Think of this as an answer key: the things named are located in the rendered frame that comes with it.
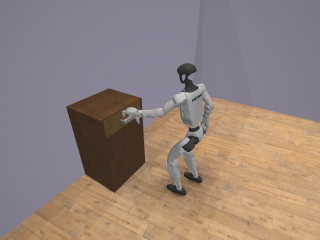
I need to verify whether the robot left upper arm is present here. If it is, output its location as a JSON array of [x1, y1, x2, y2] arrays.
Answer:
[[157, 93, 187, 117]]

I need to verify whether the handle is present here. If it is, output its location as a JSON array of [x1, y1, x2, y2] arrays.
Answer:
[[120, 115, 134, 124]]

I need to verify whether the cabinet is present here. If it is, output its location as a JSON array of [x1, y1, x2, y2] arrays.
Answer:
[[66, 88, 145, 193]]

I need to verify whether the robot right upper arm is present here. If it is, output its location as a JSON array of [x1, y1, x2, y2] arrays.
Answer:
[[196, 83, 214, 111]]

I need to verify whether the left robot hand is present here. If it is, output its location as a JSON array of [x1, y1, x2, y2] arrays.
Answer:
[[122, 107, 140, 124]]

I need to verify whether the robot left forearm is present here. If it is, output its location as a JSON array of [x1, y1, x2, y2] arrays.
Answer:
[[134, 108, 161, 118]]

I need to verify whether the drawer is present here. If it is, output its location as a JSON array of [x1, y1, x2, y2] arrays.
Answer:
[[103, 100, 141, 138]]

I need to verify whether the right robot hand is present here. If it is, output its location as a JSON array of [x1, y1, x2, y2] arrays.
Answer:
[[200, 121, 210, 134]]

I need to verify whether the robot right forearm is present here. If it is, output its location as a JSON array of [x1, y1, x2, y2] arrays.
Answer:
[[202, 107, 214, 123]]

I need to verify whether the robot right foot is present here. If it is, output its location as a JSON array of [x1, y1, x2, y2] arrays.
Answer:
[[184, 172, 202, 183]]

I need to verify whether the right robot shin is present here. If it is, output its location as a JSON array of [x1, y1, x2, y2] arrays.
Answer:
[[182, 154, 198, 178]]

